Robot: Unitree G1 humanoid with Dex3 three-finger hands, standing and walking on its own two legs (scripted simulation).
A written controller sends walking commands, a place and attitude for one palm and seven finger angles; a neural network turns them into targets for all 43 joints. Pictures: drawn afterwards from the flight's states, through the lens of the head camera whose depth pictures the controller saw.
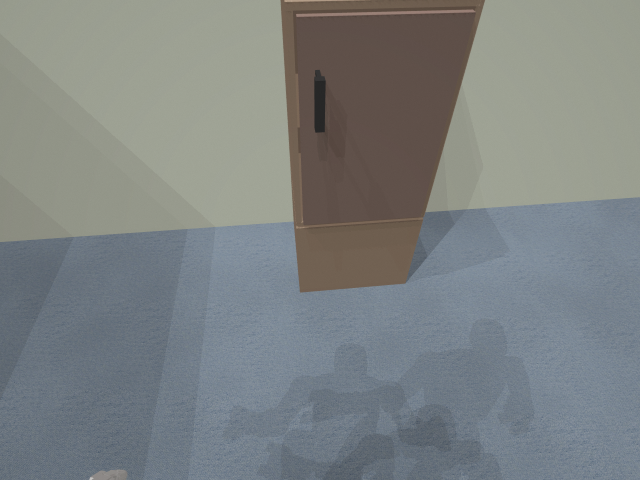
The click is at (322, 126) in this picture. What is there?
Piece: cupboard door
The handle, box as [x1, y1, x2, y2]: [314, 70, 325, 132]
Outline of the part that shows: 319,70 315,70 316,76 314,77 315,132 324,131 325,80 324,76 320,75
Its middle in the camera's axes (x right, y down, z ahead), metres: -0.01 -0.32 +0.89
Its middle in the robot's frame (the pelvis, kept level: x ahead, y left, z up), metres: +0.88 +0.06 +0.05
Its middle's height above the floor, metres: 0.82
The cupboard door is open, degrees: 0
